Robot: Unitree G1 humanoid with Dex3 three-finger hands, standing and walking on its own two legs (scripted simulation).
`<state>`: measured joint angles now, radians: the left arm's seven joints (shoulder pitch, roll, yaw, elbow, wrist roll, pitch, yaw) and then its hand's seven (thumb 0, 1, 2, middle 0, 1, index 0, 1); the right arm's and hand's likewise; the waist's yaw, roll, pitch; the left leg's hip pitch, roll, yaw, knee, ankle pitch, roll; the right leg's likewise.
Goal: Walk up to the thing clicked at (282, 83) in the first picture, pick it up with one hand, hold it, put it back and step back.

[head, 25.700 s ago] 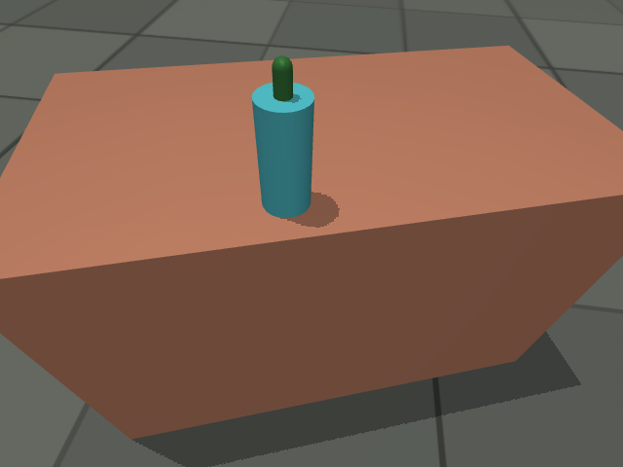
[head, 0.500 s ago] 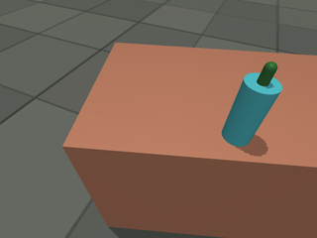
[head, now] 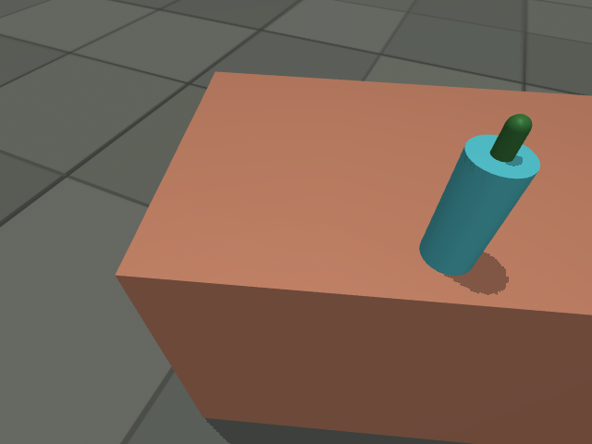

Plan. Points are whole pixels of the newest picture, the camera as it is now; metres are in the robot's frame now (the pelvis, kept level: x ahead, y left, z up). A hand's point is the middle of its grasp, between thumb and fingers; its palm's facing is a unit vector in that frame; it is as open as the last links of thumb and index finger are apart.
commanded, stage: home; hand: right
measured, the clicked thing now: (477, 197) +0.42 -0.23 +0.14
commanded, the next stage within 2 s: stand in 0.34 s
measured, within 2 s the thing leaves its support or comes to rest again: neither
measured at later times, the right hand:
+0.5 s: hand out of the picture +0.08 -0.25 -0.16, palm faces -0.04 +0.93 -0.37, open 17.4 cm
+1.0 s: hand out of the picture +0.06 -0.25 -0.16, palm faces -0.05 +0.93 -0.36, open 8.0 cm
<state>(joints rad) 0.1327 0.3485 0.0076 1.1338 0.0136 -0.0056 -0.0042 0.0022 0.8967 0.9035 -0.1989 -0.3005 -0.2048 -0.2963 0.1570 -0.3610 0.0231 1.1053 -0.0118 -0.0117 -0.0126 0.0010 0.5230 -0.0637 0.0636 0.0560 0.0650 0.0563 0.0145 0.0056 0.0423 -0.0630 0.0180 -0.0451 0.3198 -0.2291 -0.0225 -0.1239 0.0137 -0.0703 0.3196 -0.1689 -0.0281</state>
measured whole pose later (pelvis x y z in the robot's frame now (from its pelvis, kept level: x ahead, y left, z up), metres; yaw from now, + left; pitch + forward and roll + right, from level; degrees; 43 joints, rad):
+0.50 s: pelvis +0.01 +0.00 +0.00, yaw +0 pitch -2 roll +0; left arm 0.11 0.34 0.01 1.13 0.01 0.00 0.00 0.00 0.90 0.90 -0.20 -0.30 -0.20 -0.30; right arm 0.13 -0.36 0.02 1.10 -0.01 -0.01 -0.02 0.00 0.54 -0.06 0.07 0.06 0.07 0.06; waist 0.01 0.01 0.04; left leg -0.04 0.01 -0.04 0.31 -0.24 -0.02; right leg -0.10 0.01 -0.07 0.32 -0.18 -0.02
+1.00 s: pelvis +0.00 +0.00 +0.00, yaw +0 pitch -2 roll +0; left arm 0.13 0.35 0.01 1.13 0.01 0.00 0.00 0.00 0.90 0.90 -0.20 -0.30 -0.21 -0.30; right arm 0.15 -0.35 0.01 1.11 -0.01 -0.01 -0.01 0.01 -0.77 -0.87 0.21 0.30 0.21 0.30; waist 0.01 0.00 0.04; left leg -0.05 0.01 -0.04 0.31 -0.22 -0.02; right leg -0.12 0.00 -0.07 0.32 -0.17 -0.02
